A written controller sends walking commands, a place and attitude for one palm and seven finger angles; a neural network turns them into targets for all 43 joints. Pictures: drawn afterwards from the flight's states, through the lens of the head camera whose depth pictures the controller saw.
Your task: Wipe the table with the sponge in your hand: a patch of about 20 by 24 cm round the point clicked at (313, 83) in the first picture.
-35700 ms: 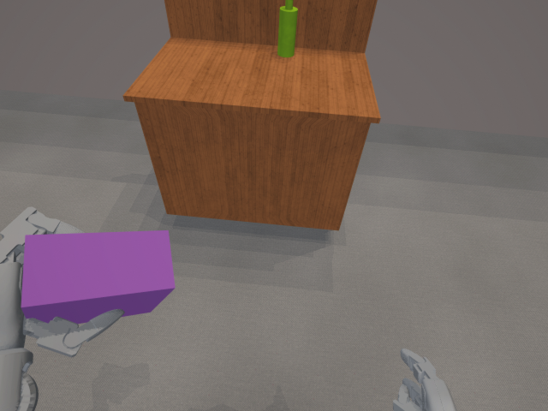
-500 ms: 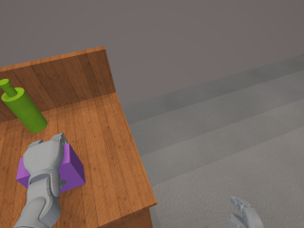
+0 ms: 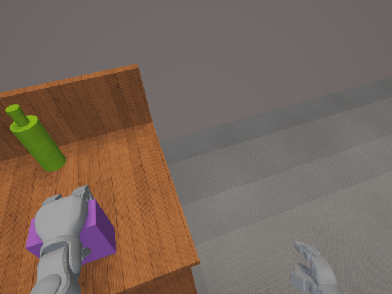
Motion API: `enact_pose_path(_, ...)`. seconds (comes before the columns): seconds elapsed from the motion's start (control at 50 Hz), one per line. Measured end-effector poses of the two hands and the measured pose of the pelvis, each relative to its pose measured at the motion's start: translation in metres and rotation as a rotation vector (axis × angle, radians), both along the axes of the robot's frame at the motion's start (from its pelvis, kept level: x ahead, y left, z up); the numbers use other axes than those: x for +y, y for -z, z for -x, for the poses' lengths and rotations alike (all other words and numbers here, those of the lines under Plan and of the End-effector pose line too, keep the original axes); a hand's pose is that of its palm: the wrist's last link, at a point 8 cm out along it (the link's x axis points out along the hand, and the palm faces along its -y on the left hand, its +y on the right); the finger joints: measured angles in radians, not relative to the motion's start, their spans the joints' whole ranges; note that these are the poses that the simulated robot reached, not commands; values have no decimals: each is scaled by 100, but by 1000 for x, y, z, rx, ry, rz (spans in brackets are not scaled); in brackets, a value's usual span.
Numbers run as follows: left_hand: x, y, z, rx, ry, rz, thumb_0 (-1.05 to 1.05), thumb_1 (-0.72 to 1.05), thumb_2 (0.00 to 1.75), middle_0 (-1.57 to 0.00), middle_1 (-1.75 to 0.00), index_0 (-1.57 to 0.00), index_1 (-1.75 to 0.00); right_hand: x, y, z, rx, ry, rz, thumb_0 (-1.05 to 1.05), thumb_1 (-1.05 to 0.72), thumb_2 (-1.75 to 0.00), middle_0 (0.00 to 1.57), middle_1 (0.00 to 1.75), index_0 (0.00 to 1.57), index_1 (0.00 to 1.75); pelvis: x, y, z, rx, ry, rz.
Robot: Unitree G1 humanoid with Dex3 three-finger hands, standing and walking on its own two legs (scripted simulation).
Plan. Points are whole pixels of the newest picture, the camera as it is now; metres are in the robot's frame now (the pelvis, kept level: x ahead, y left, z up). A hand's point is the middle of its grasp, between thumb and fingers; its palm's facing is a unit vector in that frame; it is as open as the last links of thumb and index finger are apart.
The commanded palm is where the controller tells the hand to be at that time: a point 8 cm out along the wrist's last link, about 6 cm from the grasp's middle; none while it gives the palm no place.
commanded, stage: slide across to the third lane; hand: left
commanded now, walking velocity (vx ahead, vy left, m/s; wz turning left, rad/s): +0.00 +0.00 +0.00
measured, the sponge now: (80, 241) +0.22 +0.30 -0.03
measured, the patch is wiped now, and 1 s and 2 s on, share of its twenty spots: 0.70 0.85 0.85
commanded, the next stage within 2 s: wipe forward along the third lane in 1.70 s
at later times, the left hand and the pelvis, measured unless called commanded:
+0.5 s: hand (82, 228) +0.23 +0.27 +0.02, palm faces -0.03 -0.06 -1.00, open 10.7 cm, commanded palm +0.21 +0.23 +0.07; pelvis -0.01 +0.00 +0.00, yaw +1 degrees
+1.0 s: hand (105, 217) +0.25 +0.23 +0.03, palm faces -0.03 -0.04 -1.00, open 10.7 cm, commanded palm +0.22 +0.20 +0.07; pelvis -0.03 -0.01 +0.00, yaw +1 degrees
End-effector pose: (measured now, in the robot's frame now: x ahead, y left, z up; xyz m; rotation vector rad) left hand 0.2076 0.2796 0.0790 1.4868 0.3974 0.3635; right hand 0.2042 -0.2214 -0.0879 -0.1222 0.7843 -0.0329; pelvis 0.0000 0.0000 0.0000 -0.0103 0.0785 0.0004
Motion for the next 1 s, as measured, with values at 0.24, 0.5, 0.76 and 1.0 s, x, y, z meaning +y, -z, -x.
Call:
enact_pose_path(0.24, -3, -2, 2, 6, 6, 19, -1, -53, 106, -60, -137, -63, -137, -4, 1, 8, 6, 23, 9, 1, -91, -90, 20, 30, 20, 30, 1, -1, 2, -12, 1, 2)
enact_pose_path(0.5, -13, 1, -1, 25, 7, 3, -2, -54, 106, -62, -135, -65, -135, 16, 3, 6, -7, -20, -17, 1, -91, -90, 20, 30, 20, 30, 5, 0, 14, -24, -15, -1)
enact_pose_path(0.76, -29, -2, -14, 28, 36, -18, -3, -55, 106, -64, -133, -67, -132, 24, 8, 8, -1, -54, -38, 1, -91, -90, 20, 30, 20, 30, 1, 2, 24, -20, -33, -4)
enact_pose_path(1.0, -51, -1, -27, 18, 59, -10, -3, -55, 106, -64, -134, -66, -133, 5, 8, 18, 17, -22, -34, 1, -91, -90, 20, 30, 20, 30, -9, 1, 26, -29, -22, -10)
